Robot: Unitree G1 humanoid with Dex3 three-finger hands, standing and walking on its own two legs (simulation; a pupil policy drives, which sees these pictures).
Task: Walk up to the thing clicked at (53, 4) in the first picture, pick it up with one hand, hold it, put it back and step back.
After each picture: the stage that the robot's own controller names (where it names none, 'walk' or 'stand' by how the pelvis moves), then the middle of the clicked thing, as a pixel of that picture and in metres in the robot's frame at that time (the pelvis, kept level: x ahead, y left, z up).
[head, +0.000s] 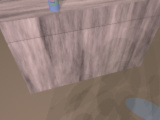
stand; (53, 0) +0.92 +0.22 +0.06
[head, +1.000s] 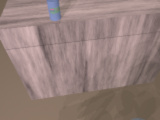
walk; (54, 9) +0.83 +0.22 +0.07
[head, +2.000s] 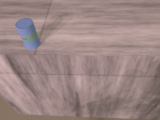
stand; (28, 34) +0.53 +0.28 +0.06
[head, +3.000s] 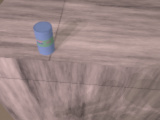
stand; (44, 39) +0.50 +0.18 +0.09
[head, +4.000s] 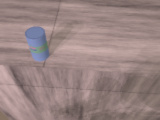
stand; (38, 44) +0.46 +0.20 +0.08
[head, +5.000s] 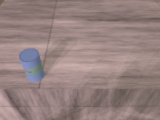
stand; (32, 65) +0.40 +0.20 +0.06
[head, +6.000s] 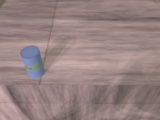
stand; (33, 62) +0.42 +0.21 +0.05
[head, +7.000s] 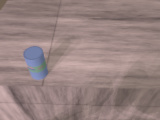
stand; (36, 63) +0.41 +0.20 +0.05
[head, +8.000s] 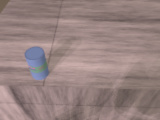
stand; (37, 64) +0.41 +0.20 +0.05
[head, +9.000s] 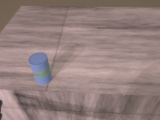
rise first; (41, 69) +0.40 +0.20 +0.06
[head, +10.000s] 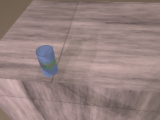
go down; (47, 61) +0.43 +0.20 +0.06
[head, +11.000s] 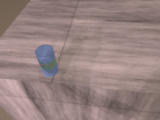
go down; (47, 61) +0.42 +0.20 +0.06
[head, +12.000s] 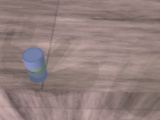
go down; (35, 65) +0.40 +0.18 +0.07
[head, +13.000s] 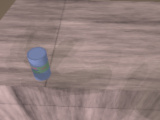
close in; (39, 64) +0.42 +0.18 +0.06
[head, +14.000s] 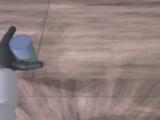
close; (25, 53) +0.42 +0.20 +0.09
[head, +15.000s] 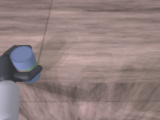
lift; (27, 65) +0.38 +0.20 +0.09
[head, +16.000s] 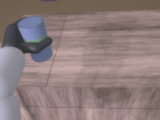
lift; (36, 40) +0.36 +0.15 +0.26
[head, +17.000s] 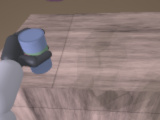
hold; (36, 52) +0.33 +0.16 +0.23
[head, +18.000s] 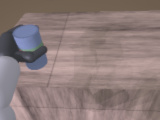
crouch; (31, 48) +0.34 +0.17 +0.23
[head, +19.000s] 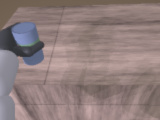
crouch; (29, 44) +0.38 +0.18 +0.21
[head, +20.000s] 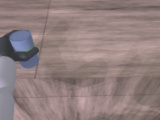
lower; (25, 49) +0.43 +0.20 +0.11
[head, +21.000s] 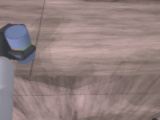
lower; (21, 45) +0.45 +0.20 +0.10
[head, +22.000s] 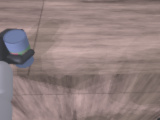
lower; (20, 49) +0.43 +0.21 +0.10
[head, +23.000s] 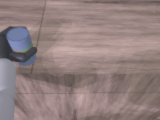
lower; (22, 47) +0.44 +0.20 +0.10
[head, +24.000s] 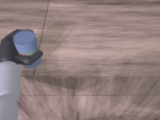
loosen; (28, 50) +0.43 +0.19 +0.10
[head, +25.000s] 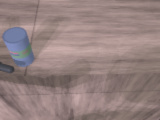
withdraw; (20, 48) +0.43 +0.19 +0.10
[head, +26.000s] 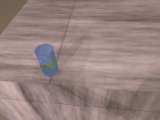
sink last; (47, 60) +0.42 +0.19 +0.07
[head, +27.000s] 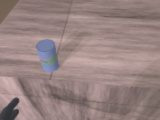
stand; (48, 56) +0.43 +0.18 +0.06
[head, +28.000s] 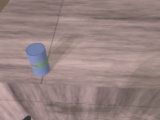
stand; (38, 60) +0.42 +0.20 +0.06
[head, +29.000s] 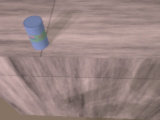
walk; (37, 33) +0.51 +0.20 +0.08
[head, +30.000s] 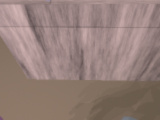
walk; out of the picture +0.82 +0.23 +0.09
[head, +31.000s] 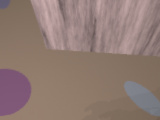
walk; out of the picture +1.18 +0.15 +0.08
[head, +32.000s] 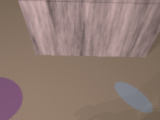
stand; out of the picture +1.20 +0.18 +0.08
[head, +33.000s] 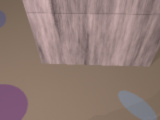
stand; out of the picture +1.21 +0.17 +0.05
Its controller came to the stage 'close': yes
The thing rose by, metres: 0.20
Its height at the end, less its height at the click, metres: +0.00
